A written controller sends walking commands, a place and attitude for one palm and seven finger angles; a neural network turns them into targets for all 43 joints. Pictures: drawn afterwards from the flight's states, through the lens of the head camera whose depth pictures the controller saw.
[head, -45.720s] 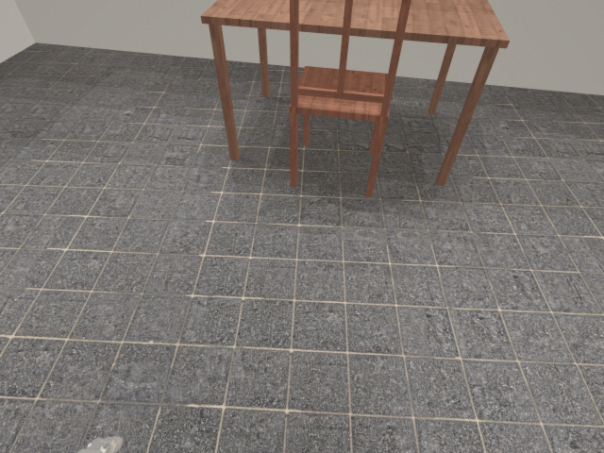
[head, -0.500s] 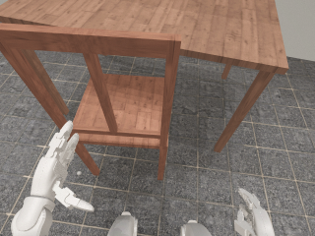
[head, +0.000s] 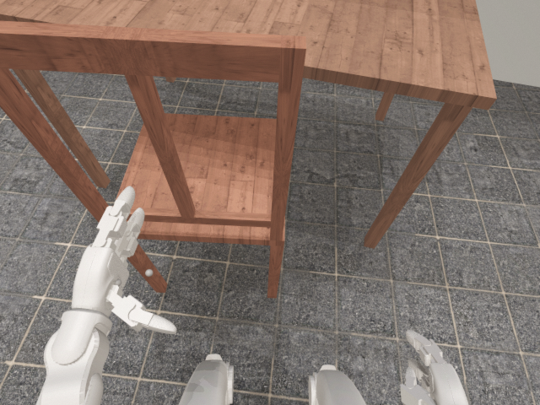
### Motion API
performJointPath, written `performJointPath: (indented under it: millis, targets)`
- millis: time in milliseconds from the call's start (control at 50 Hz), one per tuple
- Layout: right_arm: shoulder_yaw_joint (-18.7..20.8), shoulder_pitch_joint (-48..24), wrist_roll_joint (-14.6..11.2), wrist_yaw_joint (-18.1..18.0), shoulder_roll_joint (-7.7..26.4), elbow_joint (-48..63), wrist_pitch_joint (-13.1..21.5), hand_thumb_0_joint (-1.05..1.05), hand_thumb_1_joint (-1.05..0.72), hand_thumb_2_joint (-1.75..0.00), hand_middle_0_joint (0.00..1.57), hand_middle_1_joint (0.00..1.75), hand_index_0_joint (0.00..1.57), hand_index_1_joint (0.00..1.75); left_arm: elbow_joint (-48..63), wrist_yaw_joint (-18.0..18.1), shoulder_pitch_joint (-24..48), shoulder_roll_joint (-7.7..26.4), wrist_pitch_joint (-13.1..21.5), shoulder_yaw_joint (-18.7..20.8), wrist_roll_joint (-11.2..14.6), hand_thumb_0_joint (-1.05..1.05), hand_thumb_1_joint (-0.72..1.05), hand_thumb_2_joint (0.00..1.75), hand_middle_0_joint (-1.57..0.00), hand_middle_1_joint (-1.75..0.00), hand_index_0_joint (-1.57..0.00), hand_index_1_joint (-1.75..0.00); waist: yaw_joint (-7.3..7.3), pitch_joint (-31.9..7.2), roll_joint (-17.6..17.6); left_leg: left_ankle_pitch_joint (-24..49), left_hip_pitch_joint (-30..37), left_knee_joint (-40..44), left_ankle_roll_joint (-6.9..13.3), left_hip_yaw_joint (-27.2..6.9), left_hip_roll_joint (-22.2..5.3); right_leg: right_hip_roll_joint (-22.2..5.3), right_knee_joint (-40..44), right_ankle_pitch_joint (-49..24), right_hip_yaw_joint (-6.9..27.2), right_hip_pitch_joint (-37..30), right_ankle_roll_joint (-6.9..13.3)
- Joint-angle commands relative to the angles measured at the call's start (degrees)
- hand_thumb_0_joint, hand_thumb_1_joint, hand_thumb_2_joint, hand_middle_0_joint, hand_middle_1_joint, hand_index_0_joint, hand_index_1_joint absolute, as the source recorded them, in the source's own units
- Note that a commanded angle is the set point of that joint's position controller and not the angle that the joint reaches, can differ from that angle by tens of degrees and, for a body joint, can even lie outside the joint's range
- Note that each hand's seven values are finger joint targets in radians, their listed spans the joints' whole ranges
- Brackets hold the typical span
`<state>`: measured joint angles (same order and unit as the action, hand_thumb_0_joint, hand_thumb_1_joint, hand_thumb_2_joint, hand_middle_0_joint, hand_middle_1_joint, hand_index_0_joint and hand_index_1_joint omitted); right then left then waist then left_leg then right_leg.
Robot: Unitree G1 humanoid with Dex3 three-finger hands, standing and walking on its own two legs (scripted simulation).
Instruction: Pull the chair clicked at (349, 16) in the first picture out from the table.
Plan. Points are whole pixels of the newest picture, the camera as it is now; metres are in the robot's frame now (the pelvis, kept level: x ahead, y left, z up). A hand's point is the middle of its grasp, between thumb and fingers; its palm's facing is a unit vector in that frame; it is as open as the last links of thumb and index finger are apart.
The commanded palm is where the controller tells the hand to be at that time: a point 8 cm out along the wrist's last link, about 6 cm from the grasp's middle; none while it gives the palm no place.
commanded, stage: aim the fingers beside a spindle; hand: left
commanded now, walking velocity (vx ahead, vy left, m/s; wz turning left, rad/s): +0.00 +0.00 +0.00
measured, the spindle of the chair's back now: (169, 160) +0.49 +0.18 +0.04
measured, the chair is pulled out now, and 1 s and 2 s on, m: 0.16 0.16 0.16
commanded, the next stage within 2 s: push the fingers through the gap in 1.20 s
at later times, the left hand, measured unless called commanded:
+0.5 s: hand (169, 256) +0.32 +0.16 +0.01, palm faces -0.07 -1.00 -0.05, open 16.9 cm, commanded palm +0.31 +0.22 +0.01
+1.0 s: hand (163, 253) +0.33 +0.17 +0.01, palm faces -0.06 -1.00 -0.05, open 16.9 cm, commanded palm +0.32 +0.22 +0.01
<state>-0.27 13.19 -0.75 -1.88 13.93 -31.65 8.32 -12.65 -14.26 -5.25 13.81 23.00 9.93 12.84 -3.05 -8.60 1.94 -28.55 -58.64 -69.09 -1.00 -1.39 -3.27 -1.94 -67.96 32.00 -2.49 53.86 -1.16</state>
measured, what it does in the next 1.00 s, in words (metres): stands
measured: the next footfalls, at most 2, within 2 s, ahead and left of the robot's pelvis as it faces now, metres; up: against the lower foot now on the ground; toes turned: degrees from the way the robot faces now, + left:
none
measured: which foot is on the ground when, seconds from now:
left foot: down 0.00-1.00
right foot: down 0.00-1.00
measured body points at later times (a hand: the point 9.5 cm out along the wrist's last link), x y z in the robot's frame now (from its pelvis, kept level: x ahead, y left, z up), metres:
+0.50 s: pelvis -0.01 -0.01 -0.02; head +0.09 +0.00 +0.42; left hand +0.32 +0.21 +0.02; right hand +0.15 -0.26 -0.12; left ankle +0.04 +0.13 -0.64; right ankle +0.01 -0.14 -0.64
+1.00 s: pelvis -0.01 +0.00 -0.02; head +0.10 +0.00 +0.42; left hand +0.33 +0.22 +0.01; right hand +0.13 -0.26 -0.12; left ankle +0.04 +0.13 -0.64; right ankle +0.01 -0.14 -0.64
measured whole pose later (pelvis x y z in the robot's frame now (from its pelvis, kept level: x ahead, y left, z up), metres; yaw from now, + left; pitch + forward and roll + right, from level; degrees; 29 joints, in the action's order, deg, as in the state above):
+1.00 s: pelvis -0.01 +0.00 -0.02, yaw -1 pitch +21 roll -2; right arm 0.3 12.7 -0.7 -1.3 14.4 -32.6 4.9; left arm -22.6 -14.0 6.2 14.4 24.7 12.1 12.2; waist -3.5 -8.9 1.8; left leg -29.5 -65.6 -73.6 -1.3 -1.4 -3.6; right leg -1.6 -73.2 33.3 -2.1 61.3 -0.8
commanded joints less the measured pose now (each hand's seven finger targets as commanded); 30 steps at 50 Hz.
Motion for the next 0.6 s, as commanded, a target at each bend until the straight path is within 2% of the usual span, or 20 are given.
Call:
performJointPath:
  millis: [0, 40, 100, 180, 220, 280, 300, 380, 460, 480, 500, 520, 560, 580]
  targets:
    - [3.57, -0.61, -0.14, -0.49, 8.36, 7.70, 2.29, 0.00, -0.90, -0.90, 0.20, 0.30, 0.20, 0.30, 11.17, 0.78, 9.68, 8.10, 4.31, 4.02, 0.61, 0.00, -0.50, 0.30, -0.06, -0.08, -0.06, -0.08, 0.13, -16.96, 1.69, 12.28, 15.23, 8.99, 1.92, -0.09, 2.19, 2.16, 9.26, -12.20, -1.27, -4.31, 1.98]
    - [3.56, -0.62, -0.11, -0.35, 8.15, 7.88, 2.13, 0.00, -0.90, -0.90, 0.20, 0.30, 0.20, 0.30, 11.27, 0.74, 9.63, 6.38, 4.49, 2.33, 0.57, 0.00, -0.50, 0.30, -0.06, -0.08, -0.06, -0.08, 0.02, -17.77, 1.23, 13.29, 15.47, 8.58, 2.03, 0.06, 2.31, 2.11, 9.13, -13.38, -1.15, -4.73, 1.96]
    - [3.63, -0.41, -0.11, -0.41, 8.44, 7.36, 1.52, 0.00, -0.90, -0.90, 0.20, 0.30, 0.20, 0.30, 9.06, 0.90, 11.89, 8.15, 4.49, 3.89, 0.21, 0.00, -0.50, 0.30, -0.06, -0.08, -0.06, -0.08, -0.32, -17.24, 0.00, 11.82, 13.73, 7.93, 2.08, 0.07, 2.29, 2.24, 8.84, -12.46, -0.92, -3.97, 1.90]
    - [3.63, -0.57, -0.06, -0.25, 8.14, 7.58, 1.23, 0.00, -0.90, -0.90, 0.20, 0.30, 0.20, 0.30, 9.63, 0.93, 12.47, 7.71, 4.96, 3.54, 0.07, 0.00, -0.50, 0.30, -0.06, -0.08, -0.06, -0.08, 0.37, -19.40, 1.96, 13.53, 14.67, 7.50, 2.02, 0.11, 2.31, 2.13, 7.92, -13.83, -0.76, -4.21, 2.17]
    - [3.72, -0.43, -0.04, -0.20, 8.23, 7.39, 0.95, 0.00, -0.90, -0.90, 0.20, 0.30, 0.20, 0.30, 8.95, 1.00, 13.35, 7.39, 4.87, 3.16, 0.03, 0.00, -0.50, 0.30, -0.06, -0.08, -0.06, -0.08, -0.12, -19.51, 0.93, 13.79, 14.36, 7.04, 2.03, 0.16, 2.21, 2.13, 7.72, -14.38, -0.79, -3.87, 2.02]
    - [3.61, -0.43, -0.03, -0.15, 8.30, 7.31, 0.52, 0.00, -0.90, -0.90, 0.20, 0.30, 0.20, 0.30, 6.59, 1.10, 14.12, 7.28, 4.71, 3.15, -0.10, 0.00, -0.50, 0.30, -0.06, -0.08, -0.06, -0.08, -0.16, -18.31, 0.45, 11.77, 12.52, 6.61, 2.13, 0.31, 2.38, 2.24, 7.85, -12.67, -0.43, -3.06, 1.99]
    - [3.60, -0.36, -0.14, -0.20, 8.45, 7.01, 0.26, 0.00, -0.90, -0.90, 0.20, 0.30, 0.20, 0.30, 5.47, 1.16, 16.22, 7.48, 4.70, 3.11, -0.35, 0.00, -0.50, 0.30, -0.06, -0.08, -0.06, -0.08, -0.79, -17.25, -0.17, 10.60, 11.91, 6.49, 2.11, 0.17, 2.29, 2.30, 7.78, -11.57, -0.58, -1.86, 1.96]
    - [3.63, -0.29, 0.06, -0.24, 8.43, 6.88, 0.02, 0.00, -0.90, -0.90, 0.20, 0.30, 0.20, 0.30, 5.25, 1.47, 19.85, 6.74, 5.14, 2.13, -0.74, 0.00, -0.50, 0.30, -0.06, -0.08, -0.06, -0.08, -0.69, -19.85, 0.69, 10.84, 12.12, 5.61, 2.25, 0.17, 2.41, 2.13, 7.07, -11.57, -0.24, -1.59, 2.09]
    - [3.68, -0.13, 0.07, -0.27, 8.46, 6.61, -0.41, 0.00, -0.90, -0.90, 0.20, 0.30, 0.20, 0.30, 3.38, 1.89, 20.62, 9.38, 5.39, 4.87, -0.86, 0.00, -0.50, 0.30, -0.06, -0.08, -0.06, -0.08, -0.12, -20.65, 0.22, 11.62, 10.84, 4.92, 2.23, 0.48, 2.39, 2.23, 6.54, -12.67, 0.21, -2.44, 2.15]
    - [3.53, -0.13, 0.10, -0.14, 8.28, 6.62, -0.57, 0.00, -0.90, -0.90, 0.20, 0.30, 0.20, 0.30, 2.42, 1.69, 21.01, 7.76, 5.18, 3.59, -0.87, 0.00, -0.50, 0.30, -0.06, -0.08, -0.06, -0.08, -0.44, -20.62, -0.14, 11.29, 10.45, 4.73, 2.27, 0.66, 2.52, 2.18, 6.56, -12.71, 0.24, -2.39, 2.00]
    - [3.68, 0.06, 0.07, -0.21, 8.49, 6.21, -0.71, 0.00, -0.90, -0.90, 0.20, 0.30, 0.20, 0.30, 2.25, 1.82, 22.41, 9.45, 5.35, 5.23, -0.83, 0.00, -0.50, 0.30, -0.06, -0.08, -0.06, -0.08, -0.29, -21.16, -0.08, 11.52, 10.35, 4.44, 2.20, 0.57, 2.36, 2.19, 6.19, -12.96, 0.32, -2.13, 2.03]
    - [3.65, -0.04, 0.16, -0.14, 8.31, 6.36, -0.79, 0.00, -0.90, -0.90, 0.20, 0.30, 0.20, 0.30, 2.25, 1.67, 22.55, 8.34, 5.32, 4.22, -0.80, 0.00, -0.50, 0.30, -0.06, -0.08, -0.06, -0.08, -0.36, -21.55, 0.50, 11.64, 10.23, 4.22, 2.25, 0.87, 2.55, 2.09, 6.25, -13.32, 0.53, -2.44, 1.95]
    - [3.70, 0.20, 0.08, -0.20, 8.45, 6.25, -0.90, 0.00, -0.90, -0.90, 0.20, 0.30, 0.20, 0.30, 0.60, 1.53, 23.13, 9.23, 5.34, 5.07, -0.79, 0.00, -0.50, 0.30, -0.06, -0.08, -0.06, -0.08, -0.51, -20.99, -0.85, 11.17, 9.10, 3.98, 2.33, 0.76, 2.43, 2.23, 6.07, -12.87, 0.61, -2.27, 1.95]
    - [3.67, 0.10, 0.06, -0.13, 8.44, 6.21, -0.97, 0.00, -0.90, -0.90, 0.20, 0.30, 0.20, 0.30, 0.47, 1.32, 23.27, 8.62, 5.38, 4.56, -0.77, 0.00, -0.50, 0.30, -0.06, -0.08, -0.06, -0.08, -0.44, -21.32, 0.18, 11.03, 9.39, 3.89, 2.29, 0.80, 2.47, 2.19, 6.01, -12.74, 0.69, -1.74, 1.98]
